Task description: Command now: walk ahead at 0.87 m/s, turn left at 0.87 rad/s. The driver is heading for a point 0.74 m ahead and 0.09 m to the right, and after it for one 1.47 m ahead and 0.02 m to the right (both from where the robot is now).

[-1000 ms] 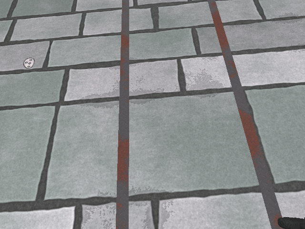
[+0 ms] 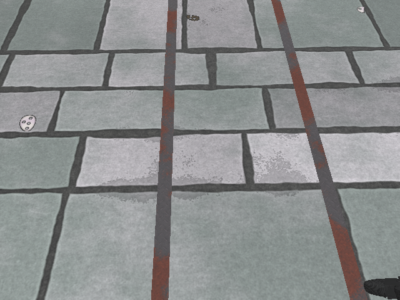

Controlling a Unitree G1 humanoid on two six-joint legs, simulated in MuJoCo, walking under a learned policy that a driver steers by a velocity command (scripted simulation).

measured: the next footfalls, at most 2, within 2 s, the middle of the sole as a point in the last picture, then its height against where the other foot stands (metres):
left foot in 0.06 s outside the picture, level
right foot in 0.54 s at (196, 240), level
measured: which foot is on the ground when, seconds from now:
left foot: up 0.00-0.04, down 0.06-0.54, up 0.56-0.92, down 0.94-1.00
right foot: down 0.00-0.08, up 0.10-0.52, down 0.54-0.94, up 0.96-1.00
